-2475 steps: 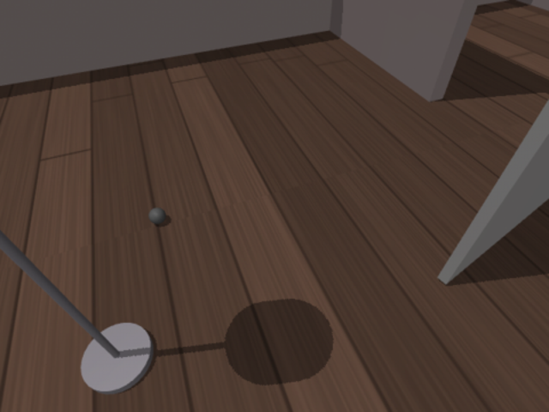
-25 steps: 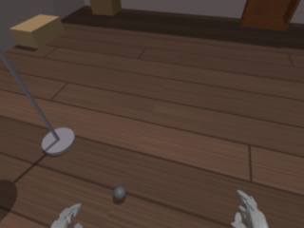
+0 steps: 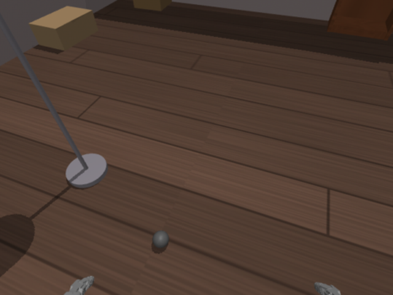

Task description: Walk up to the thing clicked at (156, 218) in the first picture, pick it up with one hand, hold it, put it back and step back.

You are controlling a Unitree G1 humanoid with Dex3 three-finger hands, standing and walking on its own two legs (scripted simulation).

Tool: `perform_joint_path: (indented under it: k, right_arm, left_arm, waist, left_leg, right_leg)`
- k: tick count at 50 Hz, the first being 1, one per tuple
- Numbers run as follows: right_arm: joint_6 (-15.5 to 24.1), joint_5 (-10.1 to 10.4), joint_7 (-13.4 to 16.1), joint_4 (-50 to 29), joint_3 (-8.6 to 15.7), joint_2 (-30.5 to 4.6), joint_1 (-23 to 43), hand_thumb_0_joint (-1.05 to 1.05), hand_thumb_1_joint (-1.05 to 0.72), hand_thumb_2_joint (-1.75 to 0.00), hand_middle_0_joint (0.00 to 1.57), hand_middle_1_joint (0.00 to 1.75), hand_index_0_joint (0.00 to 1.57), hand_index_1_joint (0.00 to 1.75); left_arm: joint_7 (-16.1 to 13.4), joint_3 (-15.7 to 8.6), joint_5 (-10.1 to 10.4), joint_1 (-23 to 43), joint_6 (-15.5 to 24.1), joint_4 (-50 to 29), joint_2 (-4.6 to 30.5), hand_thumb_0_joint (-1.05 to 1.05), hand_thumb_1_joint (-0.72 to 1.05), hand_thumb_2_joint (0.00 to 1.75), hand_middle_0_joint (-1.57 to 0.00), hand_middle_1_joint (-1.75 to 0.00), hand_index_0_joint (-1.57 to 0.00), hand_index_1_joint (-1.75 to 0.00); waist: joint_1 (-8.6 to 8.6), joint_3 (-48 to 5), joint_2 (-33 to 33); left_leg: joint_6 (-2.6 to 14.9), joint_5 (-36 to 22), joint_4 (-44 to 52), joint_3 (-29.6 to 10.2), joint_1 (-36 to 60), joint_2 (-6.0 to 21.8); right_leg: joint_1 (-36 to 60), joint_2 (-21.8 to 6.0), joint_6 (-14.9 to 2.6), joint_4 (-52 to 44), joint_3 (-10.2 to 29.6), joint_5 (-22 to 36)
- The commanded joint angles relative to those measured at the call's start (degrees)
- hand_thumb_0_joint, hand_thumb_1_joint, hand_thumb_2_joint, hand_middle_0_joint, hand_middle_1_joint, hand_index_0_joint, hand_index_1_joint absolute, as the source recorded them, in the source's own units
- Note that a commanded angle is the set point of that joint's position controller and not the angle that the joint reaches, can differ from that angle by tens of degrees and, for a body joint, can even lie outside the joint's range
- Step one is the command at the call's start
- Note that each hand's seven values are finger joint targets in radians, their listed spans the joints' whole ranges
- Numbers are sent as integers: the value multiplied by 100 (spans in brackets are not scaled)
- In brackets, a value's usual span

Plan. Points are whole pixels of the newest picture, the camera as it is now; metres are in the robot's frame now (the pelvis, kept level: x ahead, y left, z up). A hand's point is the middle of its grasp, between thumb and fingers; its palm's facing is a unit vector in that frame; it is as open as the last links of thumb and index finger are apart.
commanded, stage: stand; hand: left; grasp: from above
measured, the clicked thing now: (160, 239) +0.52 +0.21 -0.70
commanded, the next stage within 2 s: none
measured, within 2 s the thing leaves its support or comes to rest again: neither
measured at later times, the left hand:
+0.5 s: hand out of the picture +0.04 +0.24 -0.12, palm faces +0.04 -0.94 -0.33, open 7.4 cm
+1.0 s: hand out of the picture +0.05 +0.24 -0.12, palm faces +0.02 -0.94 -0.34, open 7.4 cm
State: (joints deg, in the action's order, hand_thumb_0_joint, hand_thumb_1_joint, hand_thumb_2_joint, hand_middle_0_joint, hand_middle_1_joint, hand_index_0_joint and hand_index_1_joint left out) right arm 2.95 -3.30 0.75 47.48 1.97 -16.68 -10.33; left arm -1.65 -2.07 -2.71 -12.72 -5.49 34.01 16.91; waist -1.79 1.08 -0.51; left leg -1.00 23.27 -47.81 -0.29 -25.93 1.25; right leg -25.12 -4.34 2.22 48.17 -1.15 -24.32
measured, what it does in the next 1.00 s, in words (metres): stands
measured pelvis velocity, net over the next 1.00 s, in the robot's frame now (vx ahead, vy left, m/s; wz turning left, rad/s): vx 0.00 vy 0.00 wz -0.01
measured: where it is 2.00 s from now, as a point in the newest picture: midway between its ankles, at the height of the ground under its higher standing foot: outside the picture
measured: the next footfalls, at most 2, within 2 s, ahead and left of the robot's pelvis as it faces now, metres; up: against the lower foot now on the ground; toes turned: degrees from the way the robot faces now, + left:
none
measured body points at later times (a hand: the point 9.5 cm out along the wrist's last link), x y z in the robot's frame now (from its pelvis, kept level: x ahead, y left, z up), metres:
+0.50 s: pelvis +0.00 +0.00 +0.04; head +0.00 +0.00 +0.49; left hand +0.04 +0.29 -0.10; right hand +0.07 -0.27 -0.11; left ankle +0.02 +0.13 -0.70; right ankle +0.01 -0.14 -0.70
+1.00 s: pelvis +0.00 +0.00 +0.04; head +0.01 -0.01 +0.49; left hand +0.05 +0.29 -0.09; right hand +0.06 -0.29 -0.10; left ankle +0.02 +0.13 -0.70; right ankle +0.01 -0.14 -0.70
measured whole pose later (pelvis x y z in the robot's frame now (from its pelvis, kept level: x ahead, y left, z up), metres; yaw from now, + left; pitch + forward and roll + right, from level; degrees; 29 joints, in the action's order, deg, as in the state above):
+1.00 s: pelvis +0.00 +0.00 +0.04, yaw +0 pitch -3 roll +0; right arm 0.3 -1.1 0.9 64.9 1.2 -18.5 -8.6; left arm -0.7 -2.0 -1.3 -8.0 -0.3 66.2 17.3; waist -0.7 3.6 1.3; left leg -1.6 10.5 -21.2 0.2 -7.6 1.9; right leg -6.9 -3.2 2.1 21.3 -2.0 -11.2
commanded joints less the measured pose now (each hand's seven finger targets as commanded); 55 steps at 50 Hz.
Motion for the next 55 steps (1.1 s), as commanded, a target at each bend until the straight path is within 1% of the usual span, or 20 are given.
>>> perform_joint_path:
  k: [1, 3, 6, 9, 11, 14, 17, 20, 21, 23, 25, 27, 30, 33, 37, 40, 43, 46, 52, 55]
  right_arm:
    - [94, 0, 21, -247, 336, -960, 289, 0, -90, -90, 20, 30, 20, 30]
    - [26, 26, 48, -99, 335, -964, 311, 0, -90, -90, 20, 30, 20, 30]
    - [-34, 65, 82, 180, 327, -987, 167, 0, -90, -90, 20, 30, 20, 30]
    - [-91, 91, 96, 429, 291, -948, 98, 0, -90, -90, 20, 30, 20, 30]
    - [-107, 112, 110, 605, 266, -978, 45, 0, -90, -90, 20, 30, 20, 30]
    - [-115, 135, 127, 787, 247, -1038, 64, 0, -90, -90, 20, 30, 20, 30]
    - [-147, 151, 129, 916, 236, -1064, 205, 0, -90, -90, 20, 30, 20, 30]
    - [-153, 158, 132, 1043, 219, -1093, 154, 0, -90, -90, 20, 30, 20, 30]
    - [-151, 162, 129, 1076, 209, -1095, 227, 0, -90, -90, 20, 30, 20, 30]
    - [-155, 179, 118, 1115, 196, -1068, 266, 0, -90, -90, 20, 30, 20, 30]
    - [-165, 177, 109, 1181, 192, -1073, 256, 0, -90, -90, 20, 30, 20, 30]
    - [-176, 168, 104, 1233, 185, -1065, 240, 0, -90, -90, 20, 30, 20, 30]
    - [-181, 177, 85, 1260, 192, -1110, 333, 0, -90, -90, 20, 30, 20, 30]
    - [-198, 181, 74, 1295, 189, -1162, 347, 0, -90, -90, 20, 30, 20, 30]
    - [-198, 185, 59, 1332, 172, -1160, 381, 0, -90, -90, 20, 30, 20, 30]
    - [-186, 183, 57, 1365, 159, -1197, 359, 0, -90, -90, 20, 30, 20, 30]
    - [-168, 193, 57, 1357, 142, -1224, 450, 0, -90, -90, 20, 30, 20, 30]
    - [-149, 201, 55, 1393, 122, -1260, 413, 0, -90, -90, 20, 30, 20, 30]
    - [-144, 215, 69, 1437, 79, -1283, 389, 0, -90, -90, 20, 30, 20, 30]
    - [-152, 210, 74, 1467, 68, -1294, 406, 0, -90, -90, 20, 30, 20, 30]
  left_arm:
    - [-74, -319, -14, 142, 476, 318, 748, 0, 90, 90, -20, -30, -20, -30]
    - [-66, -321, -15, 189, 547, 693, 771, 0, 90, 90, -20, -30, -20, -30]
    - [-64, -328, 25, 185, 608, 1172, 869, 0, 90, 90, -20, -30, -20, -30]
    - [-70, -306, 52, 169, 627, 1583, 947, 0, 90, 90, -20, -30, -20, -30]
    - [-82, -287, 76, 192, 633, 1790, 973, 0, 90, 90, -20, -30, -20, -30]
    - [-96, -269, 86, 231, 612, 2076, 991, 0, 90, 90, -20, -30, -20, -30]
    - [-93, -229, 85, 182, 580, 2338, 962, 0, 90, 90, -20, -30, -20, -30]
    - [-82, -221, 86, 279, 575, 2505, 1003, 0, 90, 90, -20, -30, -20, -30]
    - [-76, -201, 83, 209, 581, 2574, 980, 0, 90, 90, -20, -30, -20, -30]
    - [-77, -202, 75, 289, 601, 2652, 1014, 0, 90, 90, -20, -30, -20, -30]
    - [-70, -190, 78, 324, 614, 2708, 1036, 0, 90, 90, -20, -30, -20, -30]
    - [-67, -189, 85, 407, 606, 2746, 1068, 0, 90, 90, -20, -30, -20, -30]
    - [-54, -175, 87, 403, 622, 2809, 1075, 0, 90, 90, -20, -30, -20, -30]
    - [-42, -181, 85, 451, 621, 2835, 1125, 0, 90, 90, -20, -30, -20, -30]
    - [-23, -186, 104, 524, 627, 2867, 1188, 0, 90, 90, -20, -30, -20, -30]
    - [-14, -187, 114, 590, 643, 2862, 1201, 0, 90, 90, -20, -30, -20, -30]
    - [-4, -170, 128, 551, 639, 2914, 1172, 0, 90, 90, -20, -30, -20, -30]
    - [6, -180, 131, 614, 646, 2917, 1236, 0, 90, 90, -20, -30, -20, -30]
    - [1, -177, 157, 692, 657, 2925, 1231, 0, 90, 90, -20, -30, -20, -30]
    - [8, -182, 165, 731, 642, 2956, 1254, 0, 90, 90, -20, -30, -20, -30]
  waist:
    - [-32, -549, 459]
    - [-1, -378, 284]
    - [50, -335, 71]
    - [107, -173, -25]
    - [109, -209, 13]
    - [105, -156, 60]
    - [55, 34, 206]
    - [88, 117, 149]
    - [45, 141, 198]
    - [67, 115, 102]
    - [72, 153, 15]
    - [104, 231, 45]
    - [79, 237, -2]
    - [95, 294, 74]
    - [101, 248, 65]
    - [123, 146, 101]
    - [88, 76, 133]
    - [119, 43, 58]
    - [139, -163, 20]
    - [148, -80, 50]
  left_leg:
    - [466, -1039, 1561, -687, 622, 391]
    - [415, -967, 1662, -575, 610, 330]
    - [343, -1278, 1696, -428, 912, 272]
    - [307, -1199, 1956, -391, 1205, 272]
    - [285, -1589, 2098, -399, 1395, 326]
    - [262, -1782, 2343, -428, 1492, 384]
    - [258, -1289, 2676, -510, 1470, 454]
    - [222, -1195, 2889, -522, 1403, 453]
    - [228, -1199, 2902, -522, 1477, 452]
    - [198, -1384, 2888, -472, 1564, 431]
    - [197, -1354, 2911, -456, 1652, 442]
    - [171, -1201, 2988, -430, 1550, 417]
    - [181, -1154, 3017, -442, 1627, 443]
    - [189, -909, 3067, -460, 1552, 445]
    - [167, -919, 3097, -434, 1564, 452]
    - [180, -1061, 3079, -414, 1533, 482]
    - [189, -1211, 3093, -430, 1636, 521]
    - [175, -1367, 3103, -408, 1684, 518]
    - [197, -2058, 2997, -345, 1917, 572]
    - [183, -1867, 3055, -332, 1850, 571]
  right_leg:
    - [670, 42, -285, -1097, 125, 974]
    - [877, -13, -310, -1413, 177, 1075]
    - [1090, -143, -352, -1780, 304, 1441]
    - [1130, -197, -347, -2169, 363, 1449]
    - [1314, -220, -329, -2266, 351, 1753]
    - [1551, -205, -291, -2399, 294, 1791]
    - [1596, -175, -258, -2589, 234, 1478]
    - [1751, -187, -239, -2702, 244, 1484]
    - [1710, -196, -236, -2745, 244, 1511]
    - [1753, -224, -231, -2840, 262, 1525]
    - [1691, -235, -223, -2948, 280, 1462]
    - [1724, -228, -221, -3011, 297, 1400]
    - [1687, -225, -214, -3090, 293, 1272]
    - [1637, -221, -215, -3161, 306, 1108]
    - [1640, -224, -220, -3176, 341, 1045]
    - [1790, -263, -245, -3174, 367, 1314]
    - [1799, -275, -259, -3141, 357, 1495]
    - [1818, -279, -252, -3139, 364, 1613]
    - [1954, -328, -245, -3072, 359, 2180]
    - [1941, -308, -243, -3112, 364, 2021]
